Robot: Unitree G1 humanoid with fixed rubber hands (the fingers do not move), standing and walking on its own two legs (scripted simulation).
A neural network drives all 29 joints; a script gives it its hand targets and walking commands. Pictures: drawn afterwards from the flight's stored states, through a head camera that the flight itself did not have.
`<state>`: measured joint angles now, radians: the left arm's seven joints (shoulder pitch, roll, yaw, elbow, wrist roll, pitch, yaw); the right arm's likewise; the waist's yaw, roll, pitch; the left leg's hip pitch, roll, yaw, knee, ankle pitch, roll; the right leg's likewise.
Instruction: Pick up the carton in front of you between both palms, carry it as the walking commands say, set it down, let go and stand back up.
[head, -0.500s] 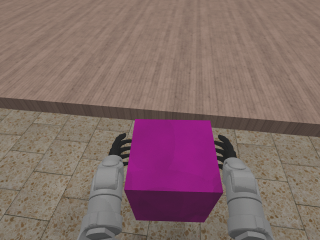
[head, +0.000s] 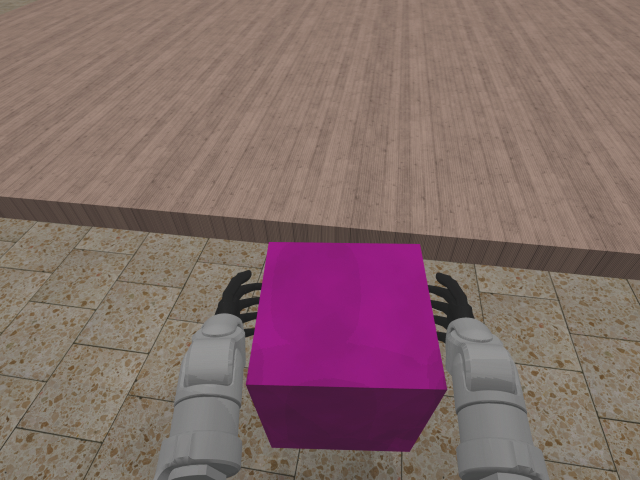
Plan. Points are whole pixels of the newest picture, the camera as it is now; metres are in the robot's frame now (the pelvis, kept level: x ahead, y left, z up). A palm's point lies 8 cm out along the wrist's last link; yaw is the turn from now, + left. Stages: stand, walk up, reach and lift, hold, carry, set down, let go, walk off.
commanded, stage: hold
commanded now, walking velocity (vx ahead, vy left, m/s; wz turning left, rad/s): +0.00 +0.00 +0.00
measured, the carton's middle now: (342, 351) +0.30 +0.00 -0.04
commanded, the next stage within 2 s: carry in 1.48 s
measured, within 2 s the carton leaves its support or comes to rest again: neither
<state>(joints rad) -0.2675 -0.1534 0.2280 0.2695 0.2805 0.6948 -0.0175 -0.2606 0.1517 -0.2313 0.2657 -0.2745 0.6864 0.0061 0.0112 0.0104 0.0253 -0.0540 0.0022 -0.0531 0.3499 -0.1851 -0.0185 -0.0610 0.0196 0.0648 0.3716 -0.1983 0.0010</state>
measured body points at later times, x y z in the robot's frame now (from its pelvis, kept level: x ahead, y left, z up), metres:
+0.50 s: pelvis -0.01 +0.01 +0.00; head -0.06 +0.01 +0.45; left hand +0.29 +0.16 +0.04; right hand +0.29 -0.15 +0.04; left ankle +0.01 +0.14 -0.75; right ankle +0.01 -0.12 -0.75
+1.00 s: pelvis -0.01 +0.00 +0.00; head -0.05 +0.00 +0.45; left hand +0.29 +0.15 +0.05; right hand +0.29 -0.15 +0.04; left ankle +0.01 +0.14 -0.75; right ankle +0.01 -0.12 -0.75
